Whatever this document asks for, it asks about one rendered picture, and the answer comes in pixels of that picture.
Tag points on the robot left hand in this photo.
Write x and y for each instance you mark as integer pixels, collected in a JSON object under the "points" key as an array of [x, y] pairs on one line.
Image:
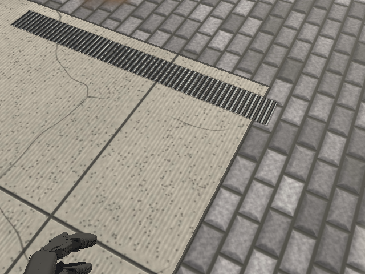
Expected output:
{"points": [[44, 261]]}

